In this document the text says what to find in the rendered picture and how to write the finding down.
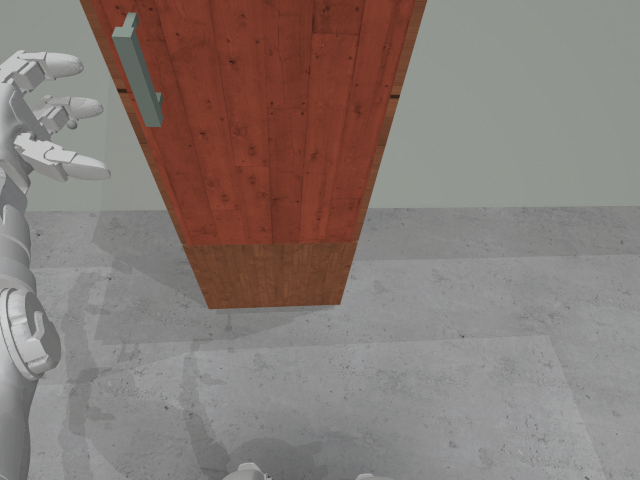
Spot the left robot upper arm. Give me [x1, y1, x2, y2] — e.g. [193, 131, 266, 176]
[0, 288, 61, 480]

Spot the cupboard door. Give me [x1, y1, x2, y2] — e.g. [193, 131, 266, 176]
[91, 0, 416, 245]

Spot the handle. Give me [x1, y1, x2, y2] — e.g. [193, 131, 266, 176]
[111, 12, 163, 127]

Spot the robot left shin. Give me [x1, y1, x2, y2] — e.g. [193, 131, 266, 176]
[237, 463, 264, 474]

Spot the robot left hand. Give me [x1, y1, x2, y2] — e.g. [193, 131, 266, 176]
[0, 50, 111, 183]

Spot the robot left forearm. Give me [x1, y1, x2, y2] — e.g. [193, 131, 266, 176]
[0, 150, 37, 297]

